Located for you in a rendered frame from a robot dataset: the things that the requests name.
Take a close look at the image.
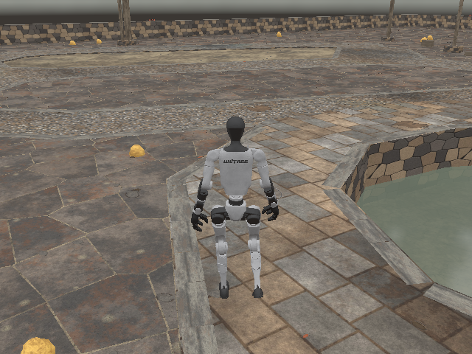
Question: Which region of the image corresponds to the right robot thigh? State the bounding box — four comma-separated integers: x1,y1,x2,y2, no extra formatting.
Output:
246,205,261,251

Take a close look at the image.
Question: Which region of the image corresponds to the robot left upper arm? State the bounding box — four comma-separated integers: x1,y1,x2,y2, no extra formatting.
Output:
201,149,221,190

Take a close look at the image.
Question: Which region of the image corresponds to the left robot forearm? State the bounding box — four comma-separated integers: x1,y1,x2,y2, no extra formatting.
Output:
193,179,208,215

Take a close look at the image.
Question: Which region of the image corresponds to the right robot forearm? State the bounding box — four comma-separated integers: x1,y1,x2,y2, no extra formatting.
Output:
264,177,278,208

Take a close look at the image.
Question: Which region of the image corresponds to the left robot foot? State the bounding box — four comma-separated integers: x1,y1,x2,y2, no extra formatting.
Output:
219,281,229,299

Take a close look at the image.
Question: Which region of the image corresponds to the left robot hand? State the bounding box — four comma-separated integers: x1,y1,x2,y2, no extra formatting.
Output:
191,212,208,232

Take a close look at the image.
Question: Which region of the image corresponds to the robot right upper arm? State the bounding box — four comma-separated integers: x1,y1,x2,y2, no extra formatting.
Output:
251,148,271,189

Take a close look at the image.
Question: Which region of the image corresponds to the right robot hand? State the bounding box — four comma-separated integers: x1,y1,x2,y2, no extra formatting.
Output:
262,205,279,221

